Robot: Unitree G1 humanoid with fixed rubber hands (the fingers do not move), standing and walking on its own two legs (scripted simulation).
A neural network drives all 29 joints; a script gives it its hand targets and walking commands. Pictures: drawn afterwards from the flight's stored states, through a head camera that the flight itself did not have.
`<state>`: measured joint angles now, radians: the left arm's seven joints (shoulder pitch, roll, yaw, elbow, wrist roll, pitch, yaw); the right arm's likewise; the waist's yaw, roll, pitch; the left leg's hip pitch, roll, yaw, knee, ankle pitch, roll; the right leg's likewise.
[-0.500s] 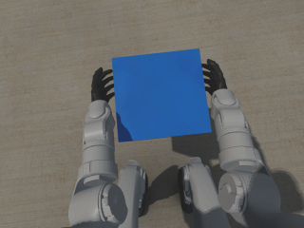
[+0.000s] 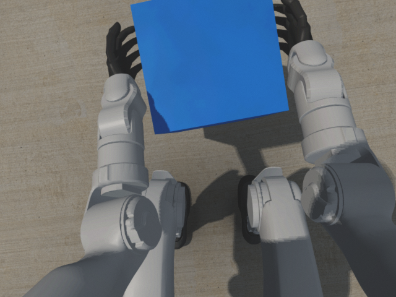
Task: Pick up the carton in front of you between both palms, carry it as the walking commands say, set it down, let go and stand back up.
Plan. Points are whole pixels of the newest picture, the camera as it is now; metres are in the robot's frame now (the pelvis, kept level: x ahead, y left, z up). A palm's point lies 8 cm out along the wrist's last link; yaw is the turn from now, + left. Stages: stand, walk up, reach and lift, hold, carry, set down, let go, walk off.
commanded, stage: set down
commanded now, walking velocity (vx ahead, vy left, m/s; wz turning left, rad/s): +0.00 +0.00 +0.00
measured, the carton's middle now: (209, 75) +0.50 -0.01 -0.20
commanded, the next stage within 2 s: none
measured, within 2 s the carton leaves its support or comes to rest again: rests again in 0.88 s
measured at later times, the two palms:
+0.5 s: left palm (139, 76) +0.52 +0.14 -0.21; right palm (280, 53) +0.54 -0.16 -0.23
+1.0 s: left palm (135, 78) +0.52 +0.15 -0.23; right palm (274, 58) +0.54 -0.16 -0.24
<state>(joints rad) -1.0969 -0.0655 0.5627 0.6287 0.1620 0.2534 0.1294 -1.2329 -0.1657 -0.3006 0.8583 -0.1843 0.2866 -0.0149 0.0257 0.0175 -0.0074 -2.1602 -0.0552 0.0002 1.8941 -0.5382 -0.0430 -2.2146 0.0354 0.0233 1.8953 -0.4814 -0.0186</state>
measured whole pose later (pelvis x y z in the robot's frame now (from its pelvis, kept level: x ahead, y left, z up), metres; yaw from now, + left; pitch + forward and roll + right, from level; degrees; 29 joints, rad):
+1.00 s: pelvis -0.01 +0.00 -0.08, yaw +2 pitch +37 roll +3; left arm -1.35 0.13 0.46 0.98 0.03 0.16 0.11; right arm -1.46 -0.31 -0.17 1.12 -0.08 0.20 0.02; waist 0.02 0.07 0.28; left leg -2.27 -0.11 0.00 2.19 -0.57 -0.06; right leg -2.32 0.00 0.02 2.21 -0.54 -0.03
